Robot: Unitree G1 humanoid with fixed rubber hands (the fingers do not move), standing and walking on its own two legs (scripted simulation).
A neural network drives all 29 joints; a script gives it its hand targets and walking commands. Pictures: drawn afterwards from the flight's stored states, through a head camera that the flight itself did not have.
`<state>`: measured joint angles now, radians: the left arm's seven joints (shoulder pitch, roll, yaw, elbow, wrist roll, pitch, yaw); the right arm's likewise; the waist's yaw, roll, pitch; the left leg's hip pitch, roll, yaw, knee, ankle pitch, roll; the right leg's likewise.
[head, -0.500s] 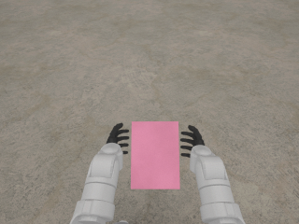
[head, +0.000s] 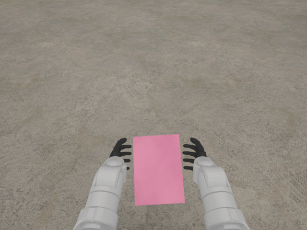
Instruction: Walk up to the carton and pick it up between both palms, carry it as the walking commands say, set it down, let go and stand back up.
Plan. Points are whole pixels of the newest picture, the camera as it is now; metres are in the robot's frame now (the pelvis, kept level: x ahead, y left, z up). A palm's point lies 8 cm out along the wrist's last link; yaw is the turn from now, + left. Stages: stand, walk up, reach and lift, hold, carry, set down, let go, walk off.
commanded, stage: carry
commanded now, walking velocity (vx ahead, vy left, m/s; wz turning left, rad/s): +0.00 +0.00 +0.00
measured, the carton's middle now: (158, 166) +0.37 -0.01 -0.12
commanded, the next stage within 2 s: none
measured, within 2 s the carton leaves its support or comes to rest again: neither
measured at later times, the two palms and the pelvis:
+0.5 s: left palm (125, 173) +0.25 +0.08 +0.06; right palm (221, 181) +0.23 -0.15 +0.05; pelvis -0.06 -0.02 -0.02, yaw -2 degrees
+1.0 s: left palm out of the picture +0.11 +0.02 +0.05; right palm out of the picture +0.11 -0.20 +0.04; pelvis -0.21 -0.08 -0.03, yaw -4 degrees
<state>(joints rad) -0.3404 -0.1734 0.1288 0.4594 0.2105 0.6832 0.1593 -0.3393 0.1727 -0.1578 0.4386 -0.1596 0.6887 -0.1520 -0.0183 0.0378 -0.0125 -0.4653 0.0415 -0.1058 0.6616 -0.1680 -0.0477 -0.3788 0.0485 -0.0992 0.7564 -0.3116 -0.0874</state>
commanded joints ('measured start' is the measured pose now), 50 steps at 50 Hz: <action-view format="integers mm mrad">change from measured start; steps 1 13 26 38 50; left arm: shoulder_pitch -714 -563 -713 -773 -750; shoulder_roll -703 -923 -1002 -1138 -1116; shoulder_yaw -129 -741 -662 -643 -606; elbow -36 -804 -774 -758 -715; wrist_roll -43 -560 -513 -561 -576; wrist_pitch -244 259 435 477 505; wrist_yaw -201 -204 -190 -187 -219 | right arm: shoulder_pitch -617 -467 -676 -865 -851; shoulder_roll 734 812 971 1004 990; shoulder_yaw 181 725 687 631 591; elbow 179 -822 -732 -736 -754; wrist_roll -1 433 534 553 472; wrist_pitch -225 259 443 517 537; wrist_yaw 240 183 246 245 220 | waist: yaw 29 37 18 35 53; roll -40 45 349 -84 -334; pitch -450 -585 -465 -561 -516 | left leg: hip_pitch -4 223 84 160 -209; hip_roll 46 185 434 9 0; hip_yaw -72 -129 -471 150 138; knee -187 -62 -358 233 481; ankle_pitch -232 423 -443 -255 -404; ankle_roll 53 116 249 68 45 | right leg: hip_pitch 200 107 -175 -56 108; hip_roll -118 -65 -7 -191 -354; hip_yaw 248 218 130 241 601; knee -280 -18 402 -299 -453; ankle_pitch -181 269 -184 -138 -155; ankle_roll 22 44 129 -4 -82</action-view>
